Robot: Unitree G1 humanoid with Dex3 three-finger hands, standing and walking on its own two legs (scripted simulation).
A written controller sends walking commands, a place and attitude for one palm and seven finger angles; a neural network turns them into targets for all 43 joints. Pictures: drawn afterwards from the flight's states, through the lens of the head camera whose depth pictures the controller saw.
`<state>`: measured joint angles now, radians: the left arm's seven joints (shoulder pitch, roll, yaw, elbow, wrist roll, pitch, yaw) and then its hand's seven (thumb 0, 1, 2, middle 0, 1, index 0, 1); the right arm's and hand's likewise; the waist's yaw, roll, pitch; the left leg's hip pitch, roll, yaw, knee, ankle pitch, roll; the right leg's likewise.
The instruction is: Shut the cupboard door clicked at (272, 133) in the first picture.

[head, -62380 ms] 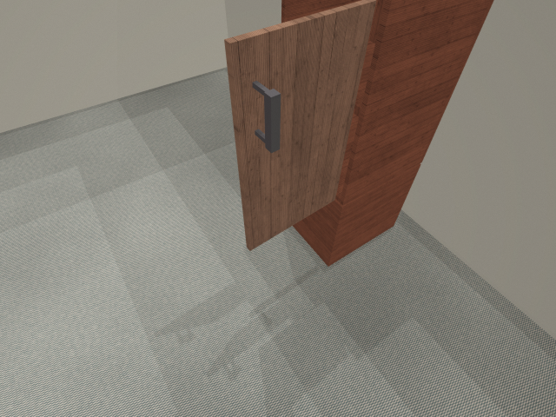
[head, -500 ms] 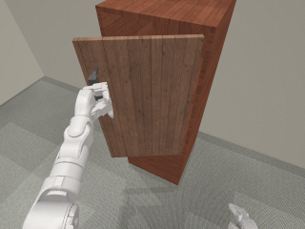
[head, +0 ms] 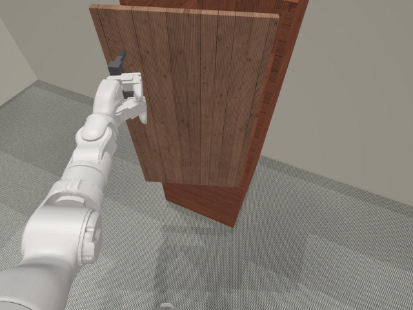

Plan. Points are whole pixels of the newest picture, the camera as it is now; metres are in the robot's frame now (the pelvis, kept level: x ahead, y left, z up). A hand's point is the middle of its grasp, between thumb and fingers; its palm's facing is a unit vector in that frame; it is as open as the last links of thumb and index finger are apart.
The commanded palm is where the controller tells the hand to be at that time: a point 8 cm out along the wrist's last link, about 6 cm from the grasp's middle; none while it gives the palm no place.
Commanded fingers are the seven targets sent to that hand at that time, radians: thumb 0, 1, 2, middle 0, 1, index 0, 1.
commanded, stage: push the door shut along its arc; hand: left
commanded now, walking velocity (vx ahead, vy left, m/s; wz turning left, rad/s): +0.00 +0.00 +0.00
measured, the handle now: (125, 83) +0.55 +0.16 +0.13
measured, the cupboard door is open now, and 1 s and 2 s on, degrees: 20 5 0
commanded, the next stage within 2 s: pull the fist back off the door in 1.10 s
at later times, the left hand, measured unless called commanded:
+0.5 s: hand (176, 80) +0.55 +0.05 +0.14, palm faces -0.28 -0.96 +0.01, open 3.0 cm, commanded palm +0.55 +0.11 +0.14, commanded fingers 0.00 0.90 0.90 -1.30 -1.50 -1.30 -1.50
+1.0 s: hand (177, 74) +0.57 +0.05 +0.14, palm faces -0.37 -0.93 +0.00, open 3.0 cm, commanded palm +0.61 +0.08 +0.14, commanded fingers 0.00 0.90 0.90 -1.30 -1.50 -1.30 -1.50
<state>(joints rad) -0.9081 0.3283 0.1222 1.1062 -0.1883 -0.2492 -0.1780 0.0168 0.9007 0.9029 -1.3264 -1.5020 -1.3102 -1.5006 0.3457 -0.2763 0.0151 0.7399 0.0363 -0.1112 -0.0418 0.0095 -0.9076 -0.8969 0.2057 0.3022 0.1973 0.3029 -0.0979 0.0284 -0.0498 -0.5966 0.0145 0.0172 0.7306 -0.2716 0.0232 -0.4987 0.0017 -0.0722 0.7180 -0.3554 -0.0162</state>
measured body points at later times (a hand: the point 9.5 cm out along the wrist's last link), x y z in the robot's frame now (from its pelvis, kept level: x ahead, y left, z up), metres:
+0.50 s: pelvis +0.01 +0.01 -0.01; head +0.11 +0.00 +0.43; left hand +0.56 +0.11 +0.14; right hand -0.03 -0.26 -0.12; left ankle +0.06 +0.10 -0.71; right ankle +0.00 -0.11 -0.71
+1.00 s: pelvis +0.02 +0.00 -0.02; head +0.14 +0.01 +0.41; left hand +0.58 +0.10 +0.14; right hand -0.01 -0.28 -0.12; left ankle +0.06 +0.10 -0.71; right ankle +0.00 -0.11 -0.71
